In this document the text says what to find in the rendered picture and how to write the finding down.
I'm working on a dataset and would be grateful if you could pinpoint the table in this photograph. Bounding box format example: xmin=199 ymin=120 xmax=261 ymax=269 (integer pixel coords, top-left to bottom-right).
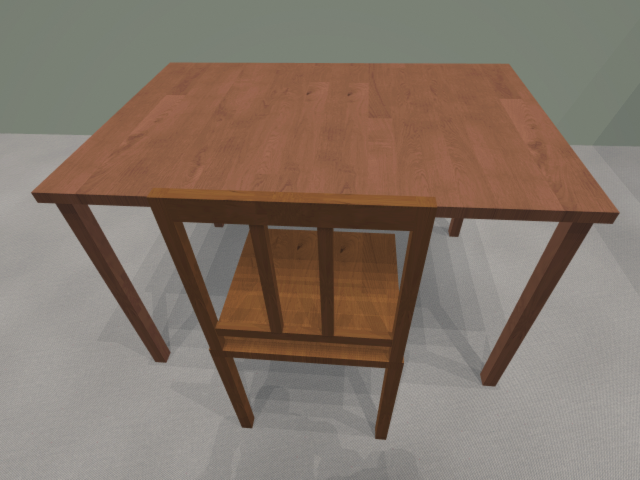
xmin=31 ymin=62 xmax=620 ymax=386

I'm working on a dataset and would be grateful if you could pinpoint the chair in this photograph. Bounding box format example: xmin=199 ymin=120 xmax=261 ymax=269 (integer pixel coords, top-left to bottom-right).
xmin=146 ymin=188 xmax=437 ymax=440

